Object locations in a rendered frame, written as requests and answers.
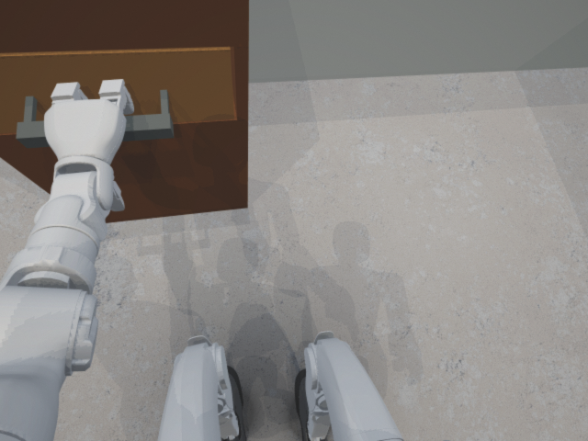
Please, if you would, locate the robot left shin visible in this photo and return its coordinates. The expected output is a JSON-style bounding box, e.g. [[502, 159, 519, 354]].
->
[[174, 335, 239, 440]]

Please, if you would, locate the handle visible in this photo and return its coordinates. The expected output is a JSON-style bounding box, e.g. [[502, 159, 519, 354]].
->
[[16, 90, 174, 148]]

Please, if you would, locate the drawer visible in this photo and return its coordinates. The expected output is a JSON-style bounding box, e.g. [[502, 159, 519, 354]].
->
[[0, 47, 234, 133]]

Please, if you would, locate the robot left upper arm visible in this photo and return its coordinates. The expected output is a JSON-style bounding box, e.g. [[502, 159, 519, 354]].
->
[[0, 286, 98, 441]]

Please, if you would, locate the robot left hand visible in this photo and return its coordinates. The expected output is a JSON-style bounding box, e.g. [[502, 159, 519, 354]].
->
[[44, 79, 134, 211]]

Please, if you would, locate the robot left forearm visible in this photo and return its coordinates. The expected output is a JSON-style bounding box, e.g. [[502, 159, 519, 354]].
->
[[0, 155, 114, 295]]

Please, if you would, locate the robot left thigh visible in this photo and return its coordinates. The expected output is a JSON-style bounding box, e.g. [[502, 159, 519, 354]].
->
[[157, 343, 230, 441]]

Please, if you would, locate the cabinet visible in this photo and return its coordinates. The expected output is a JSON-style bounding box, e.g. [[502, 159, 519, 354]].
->
[[0, 0, 249, 223]]

